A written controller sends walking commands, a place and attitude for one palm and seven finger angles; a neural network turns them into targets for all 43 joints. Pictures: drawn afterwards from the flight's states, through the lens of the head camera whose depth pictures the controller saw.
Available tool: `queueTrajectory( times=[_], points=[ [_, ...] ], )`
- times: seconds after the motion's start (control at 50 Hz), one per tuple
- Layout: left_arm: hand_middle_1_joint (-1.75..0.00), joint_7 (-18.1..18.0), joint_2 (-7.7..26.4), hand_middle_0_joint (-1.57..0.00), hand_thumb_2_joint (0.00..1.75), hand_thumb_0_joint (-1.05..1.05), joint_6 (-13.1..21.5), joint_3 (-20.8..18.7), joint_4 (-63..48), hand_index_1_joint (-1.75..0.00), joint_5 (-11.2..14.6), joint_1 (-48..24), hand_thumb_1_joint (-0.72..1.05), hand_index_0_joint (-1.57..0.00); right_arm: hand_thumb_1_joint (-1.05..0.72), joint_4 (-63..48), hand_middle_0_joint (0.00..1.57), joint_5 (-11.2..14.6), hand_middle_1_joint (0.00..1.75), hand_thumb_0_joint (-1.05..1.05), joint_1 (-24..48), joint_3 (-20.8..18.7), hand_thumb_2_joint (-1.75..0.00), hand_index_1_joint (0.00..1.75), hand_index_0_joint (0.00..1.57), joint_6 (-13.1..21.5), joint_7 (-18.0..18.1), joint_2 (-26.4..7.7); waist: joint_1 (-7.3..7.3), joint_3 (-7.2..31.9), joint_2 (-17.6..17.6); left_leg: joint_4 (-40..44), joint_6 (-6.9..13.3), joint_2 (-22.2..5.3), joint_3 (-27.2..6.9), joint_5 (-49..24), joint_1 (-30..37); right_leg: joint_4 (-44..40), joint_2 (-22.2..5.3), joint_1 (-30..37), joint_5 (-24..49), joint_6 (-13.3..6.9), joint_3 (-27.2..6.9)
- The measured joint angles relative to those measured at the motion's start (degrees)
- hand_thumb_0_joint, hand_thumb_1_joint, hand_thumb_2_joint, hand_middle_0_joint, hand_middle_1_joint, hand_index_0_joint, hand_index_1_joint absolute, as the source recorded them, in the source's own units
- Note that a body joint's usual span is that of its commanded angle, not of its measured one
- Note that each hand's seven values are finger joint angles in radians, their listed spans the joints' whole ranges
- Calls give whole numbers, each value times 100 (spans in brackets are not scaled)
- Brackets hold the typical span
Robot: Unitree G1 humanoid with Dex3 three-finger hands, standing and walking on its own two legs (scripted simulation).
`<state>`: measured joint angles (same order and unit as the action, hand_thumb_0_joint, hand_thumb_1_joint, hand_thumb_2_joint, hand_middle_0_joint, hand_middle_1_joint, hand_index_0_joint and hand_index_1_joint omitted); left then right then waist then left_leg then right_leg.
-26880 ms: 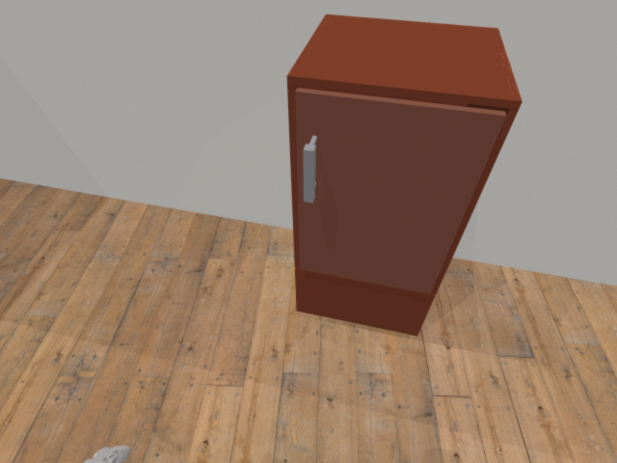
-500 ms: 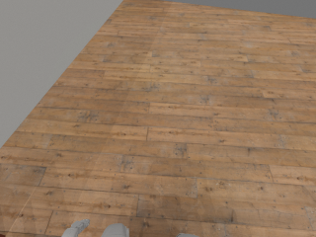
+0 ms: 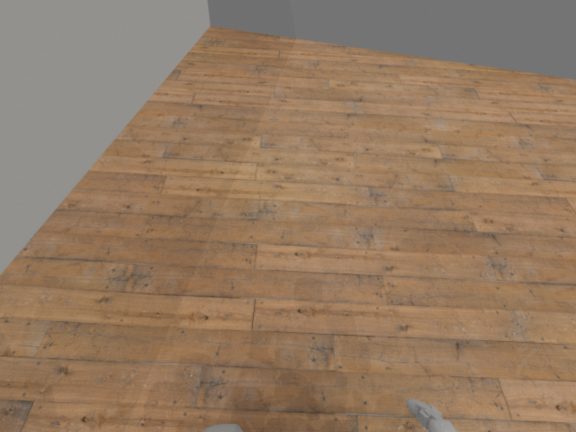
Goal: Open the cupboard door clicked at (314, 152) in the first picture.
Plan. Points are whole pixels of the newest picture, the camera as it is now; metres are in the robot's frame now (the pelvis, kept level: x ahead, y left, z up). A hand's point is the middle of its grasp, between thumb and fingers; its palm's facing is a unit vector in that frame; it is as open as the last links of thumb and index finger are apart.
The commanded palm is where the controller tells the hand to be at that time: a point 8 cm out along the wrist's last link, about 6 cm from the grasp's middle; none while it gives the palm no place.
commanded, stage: walk to a spot facing it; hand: left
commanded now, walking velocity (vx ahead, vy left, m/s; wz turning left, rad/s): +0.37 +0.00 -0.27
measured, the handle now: out of the picture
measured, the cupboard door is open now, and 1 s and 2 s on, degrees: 44 44 44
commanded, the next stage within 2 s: turn to face it in 0.28 s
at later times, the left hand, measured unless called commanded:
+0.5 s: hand (255, 305) +0.35 +0.10 -0.15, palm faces -0.13 -0.97 -0.22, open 7.4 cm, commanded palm none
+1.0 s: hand (231, 296) +0.37 +0.15 -0.16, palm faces +0.18 -0.96 -0.20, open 7.4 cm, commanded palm none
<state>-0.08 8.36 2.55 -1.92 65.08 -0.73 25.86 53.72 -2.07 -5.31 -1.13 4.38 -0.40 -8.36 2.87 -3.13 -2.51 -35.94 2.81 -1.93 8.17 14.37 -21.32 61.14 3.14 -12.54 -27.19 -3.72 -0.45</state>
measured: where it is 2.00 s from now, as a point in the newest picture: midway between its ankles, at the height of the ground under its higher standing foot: (332, 383)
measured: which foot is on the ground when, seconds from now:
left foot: down 0.00-0.38, up 0.40-0.76, down 0.78-1.00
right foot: up 0.00-0.34, down 0.36-0.78, up 0.80-1.00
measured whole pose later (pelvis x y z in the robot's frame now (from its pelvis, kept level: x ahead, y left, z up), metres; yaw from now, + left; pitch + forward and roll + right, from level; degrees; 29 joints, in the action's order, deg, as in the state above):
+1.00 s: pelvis +0.32 -0.06 +0.01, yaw +9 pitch +3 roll -2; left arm -0.4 13.2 -2.3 -3.9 54.0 -1.4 8.4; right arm 53.7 -1.5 -10.0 -2.2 -0.4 0.5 -11.8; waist 0.1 -4.5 -1.5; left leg -30.8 3.8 0.2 2.8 10.5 -23.1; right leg 64.4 -3.9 -29.2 -23.3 4.1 0.2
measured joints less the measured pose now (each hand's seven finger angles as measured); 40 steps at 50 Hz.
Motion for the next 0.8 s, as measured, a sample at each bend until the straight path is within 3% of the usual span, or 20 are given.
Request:
queueTrajectory(
  times=[0.04,0.08,0.14,0.2,0.32,0.36,0.4,0.44,0.5,0.6,0.72,0.76,0.8],
  points=[
    [-30,34,54,-20,90,1,-56,-53,-81,-30,-49,-237,91,-20,-91,86,20,8,30,0,-300,-6,-90,30,20,16,50,17,-52,20,-3,242,-76,1,49,86,318,953,-199,-744,358,74,93],
    [-30,79,113,-20,90,1,-104,-108,-261,-30,-90,-529,91,-20,-91,257,20,30,30,0,-616,-54,-90,30,20,30,122,16,-70,19,16,587,-112,2,89,62,654,1090,-430,-1343,708,151,112],
    [-30,124,167,-20,90,1,-150,-164,-561,-30,-110,-936,91,-20,-94,522,20,45,30,-1,-1040,-137,-90,30,20,3,168,-148,-105,37,72,1071,-128,-21,189,49,1129,413,-726,-1930,1115,235,106],
    [-30,171,224,-20,90,1,-184,-190,-764,-30,-113,-1302,91,-20,-94,744,20,34,30,-1,-1434,-152,-90,30,20,-67,129,-274,-187,58,132,1389,-217,-64,311,133,1538,-699,-917,-2113,1550,272,217],
    [-30,231,400,-20,90,1,-218,-201,-939,-30,-108,-1850,91,-20,-92,997,20,-10,30,0,-2036,-123,-90,30,20,-177,79,-330,-486,33,209,1367,-549,-245,558,693,2120,-2204,-829,-1702,1762,183,551],
    [-30,233,469,-20,90,0,-113,-182,-1004,-30,-118,-1938,91,-20,-92,1071,20,6,30,0,-2225,-95,-90,30,20,-208,58,-293,-526,28,222,835,-661,-399,569,1097,2095,-2623,-692,-1293,1697,62,639],
    [-30,170,459,-20,90,0,57,-183,-1013,-30,-99,-2035,91,-20,-92,1175,20,79,30,1,-2147,-76,-90,30,20,-297,33,-246,-508,-90,275,-774,-529,-575,257,1381,1489,-2271,-574,-1297,1398,14,678],
    [-30,90,393,-20,90,0,126,-132,-984,-30,-48,-2021,91,-20,-91,1185,20,131,30,1,-1953,-76,-90,30,19,-365,35,-201,-532,-194,276,-2369,-462,-461,-223,1446,743,-2306,-524,-1041,1222,-3,731],
    [-30,-3,251,-20,90,0,102,-29,-875,-30,-27,-1832,91,-20,-91,1046,20,146,30,1,-1607,-83,-90,30,19,-410,81,-120,-563,-156,244,-3063,-463,-383,-471,1088,-136,-2865,-465,-526,1309,17,828],
    [-30,-106,236,-21,90,-1,50,-61,-735,-30,-13,-1578,96,-20,-91,710,20,131,30,1,-1142,-76,-90,30,19,-448,56,51,-565,43,196,-2206,-539,-397,-453,352,-868,-3613,-402,104,1368,17,1128],
    [-30,-93,239,-21,90,-1,-73,-71,-728,-30,-62,-1446,94,-20,-94,539,20,107,30,2,-806,-139,-90,30,20,-586,5,-97,-404,35,103,-1008,-550,-305,-120,267,-697,-3422,-483,411,899,157,1549],
    [-30,-89,256,-21,90,0,-116,-82,-748,-30,-64,-1375,93,-20,-94,442,20,88,30,1,-727,-139,-90,30,20,-583,-32,-161,-349,-10,22,-457,-498,-223,-60,93,-414,-3062,-590,393,604,244,1650],
    [-30,-71,272,-21,90,0,-200,-94,-768,-30,-22,-1285,93,-20,-93,298,20,46,30,1,-691,-155,-90,30,20,-510,-47,-255,-361,10,-24,-156,-162,-95,-93,-220,-280,-2212,-747,100,143,408,1610]
  ],
)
